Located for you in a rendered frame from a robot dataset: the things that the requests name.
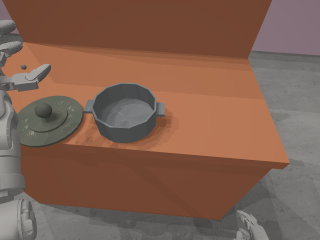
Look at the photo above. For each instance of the table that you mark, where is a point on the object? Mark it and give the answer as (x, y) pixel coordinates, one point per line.
(217, 138)

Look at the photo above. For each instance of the robot right hand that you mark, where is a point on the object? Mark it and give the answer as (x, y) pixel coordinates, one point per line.
(256, 232)

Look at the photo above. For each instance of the robot left upper arm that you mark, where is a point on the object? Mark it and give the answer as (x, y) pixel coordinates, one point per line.
(17, 220)

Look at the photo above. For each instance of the pot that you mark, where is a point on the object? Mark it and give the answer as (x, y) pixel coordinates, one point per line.
(125, 112)

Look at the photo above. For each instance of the robot left forearm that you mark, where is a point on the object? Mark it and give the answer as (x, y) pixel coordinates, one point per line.
(12, 182)

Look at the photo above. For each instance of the knob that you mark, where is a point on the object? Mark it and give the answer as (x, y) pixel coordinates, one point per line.
(43, 110)

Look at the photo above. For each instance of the lid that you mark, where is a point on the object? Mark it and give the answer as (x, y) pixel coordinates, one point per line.
(36, 132)

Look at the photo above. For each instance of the robot left hand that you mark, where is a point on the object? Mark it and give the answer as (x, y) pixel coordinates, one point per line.
(19, 81)

